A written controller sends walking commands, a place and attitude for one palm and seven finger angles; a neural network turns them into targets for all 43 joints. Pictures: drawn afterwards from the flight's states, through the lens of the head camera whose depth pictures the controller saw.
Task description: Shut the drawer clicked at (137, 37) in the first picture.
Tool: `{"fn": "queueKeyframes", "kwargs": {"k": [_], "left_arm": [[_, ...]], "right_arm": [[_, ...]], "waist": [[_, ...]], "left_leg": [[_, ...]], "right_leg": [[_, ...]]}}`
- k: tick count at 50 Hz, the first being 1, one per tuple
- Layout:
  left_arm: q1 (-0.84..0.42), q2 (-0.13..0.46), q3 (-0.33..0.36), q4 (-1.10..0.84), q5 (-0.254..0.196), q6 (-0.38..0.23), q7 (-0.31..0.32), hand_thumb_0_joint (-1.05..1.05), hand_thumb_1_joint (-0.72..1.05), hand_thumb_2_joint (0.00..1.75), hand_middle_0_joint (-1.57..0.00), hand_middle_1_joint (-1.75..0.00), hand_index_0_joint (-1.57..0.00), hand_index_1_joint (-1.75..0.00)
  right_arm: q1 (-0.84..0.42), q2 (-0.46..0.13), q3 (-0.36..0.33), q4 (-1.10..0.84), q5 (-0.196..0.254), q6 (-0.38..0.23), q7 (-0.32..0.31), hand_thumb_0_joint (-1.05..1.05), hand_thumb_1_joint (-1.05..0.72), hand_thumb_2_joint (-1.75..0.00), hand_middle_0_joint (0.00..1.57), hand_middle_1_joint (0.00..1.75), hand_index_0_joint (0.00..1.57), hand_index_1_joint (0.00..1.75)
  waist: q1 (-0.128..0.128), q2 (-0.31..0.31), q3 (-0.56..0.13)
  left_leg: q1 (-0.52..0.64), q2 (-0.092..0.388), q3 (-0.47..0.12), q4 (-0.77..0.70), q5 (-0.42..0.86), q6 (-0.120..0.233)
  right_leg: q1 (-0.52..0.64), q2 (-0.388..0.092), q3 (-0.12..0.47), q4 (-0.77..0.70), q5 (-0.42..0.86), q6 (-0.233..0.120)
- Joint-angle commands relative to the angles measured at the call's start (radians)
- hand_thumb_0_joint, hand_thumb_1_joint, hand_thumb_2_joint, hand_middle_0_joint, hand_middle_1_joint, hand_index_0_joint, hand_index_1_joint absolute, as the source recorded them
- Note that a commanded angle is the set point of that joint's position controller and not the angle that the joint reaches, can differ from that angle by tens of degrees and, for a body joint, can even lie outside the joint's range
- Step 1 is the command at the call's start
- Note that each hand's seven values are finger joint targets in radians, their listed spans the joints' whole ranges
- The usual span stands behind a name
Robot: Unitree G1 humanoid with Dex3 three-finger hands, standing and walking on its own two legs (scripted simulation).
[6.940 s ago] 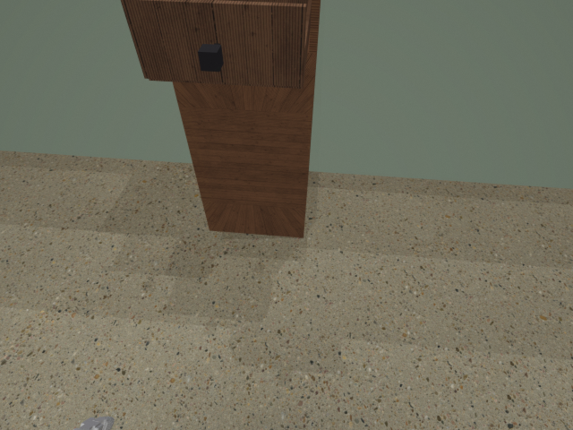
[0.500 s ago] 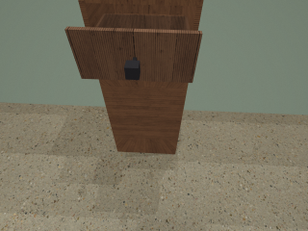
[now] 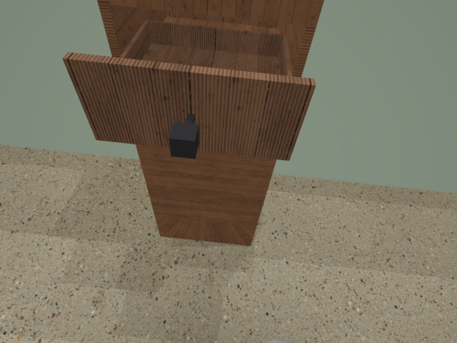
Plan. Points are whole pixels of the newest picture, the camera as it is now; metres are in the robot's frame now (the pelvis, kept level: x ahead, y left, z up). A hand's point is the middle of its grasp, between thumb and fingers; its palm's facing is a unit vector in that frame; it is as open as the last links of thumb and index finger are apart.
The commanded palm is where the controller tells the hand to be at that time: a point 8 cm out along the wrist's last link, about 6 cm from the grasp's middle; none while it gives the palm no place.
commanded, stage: shuffle to correct the standing spot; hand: left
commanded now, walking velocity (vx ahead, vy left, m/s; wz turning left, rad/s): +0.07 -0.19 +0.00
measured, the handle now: (187, 132) +0.41 +0.12 +0.16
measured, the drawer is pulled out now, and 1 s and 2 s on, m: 0.21 0.21 0.21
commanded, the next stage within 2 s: come to a stop and stand still in 0.04 s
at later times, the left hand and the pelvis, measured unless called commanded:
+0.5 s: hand out of the picture +0.14 +0.11 -0.18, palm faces +0.07 -0.98 -0.19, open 7.3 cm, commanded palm none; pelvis +0.09 -0.07 +0.00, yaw +1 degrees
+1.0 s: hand out of the picture +0.06 +0.08 -0.18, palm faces +0.07 -0.98 -0.16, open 7.4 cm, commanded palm none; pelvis +0.06 -0.09 +0.00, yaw +2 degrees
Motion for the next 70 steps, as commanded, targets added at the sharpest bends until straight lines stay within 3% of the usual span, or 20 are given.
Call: {"fn": "queueKeyframes", "kwargs": {"k": [1, 7, 9, 10, 12, 16, 19, 22, 28, 31, 33, 37, 44, 46, 47, 48, 49, 54, 58, 70], "left_arm": [[0.082, 0.008, -0.002, -0.044, 0.001, 0.007, -0.011, 0.0, 0.9, 0.9, -0.2, -0.3, -0.2, -0.3], [0.068, 0.12, 0.013, -0.064, 0.002, -0.012, -0.019, 0.0, 0.9, 0.9, -0.2, -0.3, -0.2, -0.3], [0.129, 0.251, 0.033, -0.044, 0.003, -0.023, 0.006, 0.0, 0.9, 0.9, -0.2, -0.3, -0.2, -0.3], [0.119, 0.224, 0.016, -0.044, -0.003, -0.028, 0.015, 0.0, 0.9, 0.9, -0.2, -0.3, -0.2, -0.3], [0.002, 0.191, 0.0, -0.035, -0.005, -0.046, 0.033, 0.0, 0.9, 0.9, -0.2, -0.3, -0.2, -0.3], [-0.06, 0.216, 0.007, -0.049, -0.011, -0.019, 0.053, 0.0, 0.9, 0.9, -0.2, -0.3, -0.2, -0.3], [-0.07, 0.186, 0.017, -0.063, -0.023, 0.004, 0.054, 0.0, 0.9, 0.9, -0.2, -0.3, -0.2, -0.3], [-0.103, 0.128, 0.003, -0.083, -0.023, 0.024, 0.06, 0.0, 0.9, 0.9, -0.2, -0.3, -0.2, -0.3], [-0.063, 0.082, -0.002, -0.068, -0.017, 0.016, 0.053, 0.0, 0.9, 0.9, -0.2, -0.3, -0.2, -0.3], [-0.002, 0.105, -0.006, -0.053, -0.007, -0.002, 0.055, 0.0, 0.9, 0.9, -0.2, -0.3, -0.2, -0.3], [-0.031, 0.216, 0.003, -0.063, -0.003, -0.015, 0.057, 0.0, 0.9, 0.9, -0.2, -0.3, -0.2, -0.3], [-0.027, 0.154, -0.015, -0.048, -0.006, -0.026, 0.06, 0.0, 0.9, 0.9, -0.2, -0.3, -0.2, -0.3], [-0.029, 0.166, -0.018, -0.021, -0.016, -0.024, 0.057, 0.0, 0.9, 0.9, -0.2, -0.3, -0.2, -0.3], [-0.018, 0.127, -0.024, -0.017, -0.022, -0.02, 0.052, 0.0, 0.9, 0.9, -0.2, -0.3, -0.2, -0.3], [-0.005, 0.11, -0.028, -0.01, -0.017, -0.018, 0.054, 0.0, 0.9, 0.9, -0.2, -0.3, -0.2, -0.3], [-0.064, 0.35, -0.029, -0.079, -0.011, -0.045, 0.052, 0.0, 0.9, 0.9, -0.2, -0.3, -0.2, -0.3], [-0.069, 0.282, 0.002, -0.086, -0.013, -0.041, 0.054, 0.0, 0.9, 0.9, -0.2, -0.3, -0.2, -0.3], [-0.029, 0.193, -0.027, -0.074, -0.014, -0.042, 0.051, 0.0, 0.9, 0.9, -0.2, -0.3, -0.2, -0.3], [-0.031, 0.196, -0.03, -0.079, -0.016, -0.03, 0.049, 0.0, 0.9, 0.9, -0.2, -0.3, -0.2, -0.3], [-0.058, 0.2, -0.043, -0.054, -0.013, -0.015, 0.04, 0.0, 0.9, 0.9, -0.2, -0.3, -0.2, -0.3]], "right_arm": [[0.019, -0.191, -0.042, -0.05, -0.014, 0.003, 0.01, 0.0, -0.9, -0.9, 0.2, 0.3, 0.2, 0.3], [0.054, -0.213, -0.06, -0.044, -0.016, 0.034, 0.014, 0.0, -0.9, -0.9, 0.2, 0.3, 0.2, 0.3], [0.065, -0.076, -0.019, -0.083, -0.002, 0.032, 0.016, 0.0, -0.9, -0.9, 0.2, 0.3, 0.2, 0.3], [0.036, -0.086, -0.014, -0.088, 0.005, 0.037, 0.007, 0.0, -0.9, -0.9, 0.2, 0.3, 0.2, 0.3], [0.081, -0.098, -0.011, -0.049, 0.016, 0.039, 0.006, 0.0, -0.9, -0.9, 0.2, 0.3, 0.2, 0.3], [0.104, -0.076, -0.007, -0.015, 0.022, 0.054, 0.01, 0.0, -0.9, -0.9, 0.2, 0.3, 0.2, 0.3], [0.111, -0.132, -0.023, -0.022, 0.009, 0.055, 0.009, 0.0, -0.9, -0.9, 0.2, 0.3, 0.2, 0.3], [0.065, -0.177, -0.027, -0.051, 0.005, 0.054, 0.004, 0.0, -0.9, -0.9, 0.2, 0.3, 0.2, 0.3], [-0.005, -0.186, -0.046, -0.083, -0.006, 0.063, 0.002, 0.0, -0.9, -0.9, 0.2, 0.3, 0.2, 0.3], [-0.002, -0.157, -0.044, -0.083, 0.01, 0.062, 0.013, 0.0, -0.9, -0.9, 0.2, 0.3, 0.2, 0.3], [0.019, -0.089, -0.035, -0.103, 0.015, 0.07, 0.025, 0.0, -0.9, -0.9, 0.2, 0.3, 0.2, 0.3], [-0.043, -0.082, -0.027, -0.071, 0.018, 0.081, 0.017, 0.0, -0.9, -0.9, 0.2, 0.3, 0.2, 0.3], [0.006, -0.058, -0.006, -0.016, 0.024, 0.061, 0.018, 0.0, -0.9, -0.9, 0.2, 0.3, 0.2, 0.3], [0.018, -0.107, -0.009, 0.003, 0.016, 0.044, 0.012, 0.0, -0.9, -0.9, 0.2, 0.3, 0.2, 0.3], [0.007, -0.12, -0.007, 0.004, 0.015, 0.046, 0.013, 0.0, -0.9, -0.9, 0.2, 0.3, 0.2, 0.3], [-0.055, -0.305, -0.038, -0.115, 0.005, 0.043, 0.015, 0.0, -0.9, -0.9, 0.2, 0.3, 0.2, 0.3], [-0.079, -0.264, -0.048, -0.129, 0.001, 0.028, 0.013, 0.0, -0.9, -0.9, 0.2, 0.3, 0.2, 0.3], [0.022, -0.171, -0.018, -0.125, 0.008, 0.019, 0.016, 0.0, -0.9, -0.9, 0.2, 0.3, 0.2, 0.3], [0.018, -0.201, -0.011, -0.113, 0.006, 0.013, 0.017, 0.0, -0.9, -0.9, 0.2, 0.3, 0.2, 0.3], [0.015, -0.228, -0.004, -0.059, 0.004, 0.024, 0.035, 0.0, -0.9, -0.9, 0.2, 0.3, 0.2, 0.3]], "waist": [[-0.007, 0.179, 0.047], [0.001, 0.091, -0.043], [0.031, -0.299, -0.106], [0.034, -0.197, -0.125], [-0.018, -0.248, -0.118], [-0.029, -0.117, -0.083], [-0.024, 0.01, -0.075], [-0.027, 0.315, -0.044], [-0.009, 0.137, -0.103], [0.009, 0.042, -0.125], [-0.021, -0.203, -0.063], [-0.011, -0.165, -0.045], [-0.033, -0.104, -0.048], [-0.021, 0.024, -0.066], [-0.011, 0.029, -0.062], [-0.053, 0.196, 0.092], [-0.03, 0.246, -0.008], [-0.04, 0.037, -0.078], [-0.02, 0.072, -0.051], [-0.019, 0.024, 0.023]], "left_leg": [[-0.142, 0.215, -0.148, -0.32, -0.049, 0.127], [-0.087, 0.143, -0.114, -0.036, -0.091, 0.024], [-0.302, -0.034, 0.015, 0.34, -0.381, -0.046], [-0.24, -0.008, -0.078, 0.417, -0.38, -0.04], [-0.195, 0.008, -0.114, 0.42, -0.322, -0.045], [-0.048, -0.047, -0.047, 0.061, -0.095, -0.061], [0.146, 0.049, -0.105, -0.079, 0.427, -0.013], [0.117, 0.225, -0.285, -0.181, 0.853, 0.169], [0.198, 0.2, -0.223, -0.115, 0.756, 0.175], [0.137, 0.111, -0.168, -0.007, 0.422, 0.072], [-0.067, -0.062, -0.059, 0.119, -0.175, -0.04], [-0.149, -0.061, -0.124, 0.369, -0.238, -0.049], [0.124, -0.051, -0.071, -0.116, 0.041, -0.055], [0.24, 0.071, -0.154, -0.131, 0.34, -0.007], [0.203, 0.105, -0.161, -0.116, 0.316, 0.008], [0.134, 0.01, -0.2, -0.126, 0.146, 0.007], [0.089, 0.037, -0.185, -0.078, 0.072, 0.017], [0.087, 0.033, -0.174, -0.063, 0.202, 0.024], [0.071, 0.05, -0.189, -0.108, 0.286, 0.036], [0.014, 0.059, -0.24, -0.304, -0.121, 0.028]], "right_leg": [[0.118, -0.018, -0.064, -0.257, 0.059, 0.032], [0.337, 0.031, -0.093, -0.651, 0.137, 0.032], [0.511, -0.285, 0.268, -0.777, 0.48, -0.08], [0.451, -0.302, 0.249, -0.745, 0.698, -0.138], [0.435, -0.264, 0.174, -0.658, 0.97, -0.163], [0.395, -0.233, 0.095, -0.581, 0.944, -0.125], [0.252, -0.151, 0.033, -0.52, 0.619, -0.043], [0.175, 0.024, -0.022, -0.243, -0.183, 0.032], [0.185, 0.03, -0.007, -0.349, -0.125, 0.028], [0.335, -0.011, 0.016, -0.712, 0.225, 0.041], [0.378, -0.304, 0.261, -0.747, 0.719, -0.088], [0.444, -0.219, 0.156, -0.665, 1.029, -0.148], [0.343, -0.146, 0.121, -0.658, 0.672, -0.088], [0.258, -0.068, 0.074, -0.668, 0.418, -0.007], [0.269, -0.051, 0.067, -0.714, 0.283, 0.012], [0.194, -0.022, 0.102, -0.727, 0.062, -0.035], [0.199, -0.05, 0.118, -0.691, 0.06, -0.044], [0.278, -0.044, 0.076, -0.644, 0.263, -0.035], [0.306, -0.025, 0.047, -0.623, 0.268, -0.018], [0.295, -0.029, 0.032, -0.69, 0.112, 0.011]]}}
